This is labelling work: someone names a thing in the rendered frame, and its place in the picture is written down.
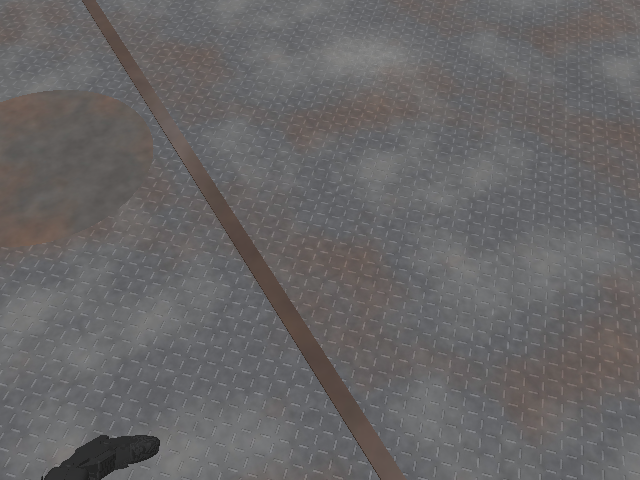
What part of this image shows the robot left hand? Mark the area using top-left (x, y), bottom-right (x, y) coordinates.
top-left (41, 435), bottom-right (160, 480)

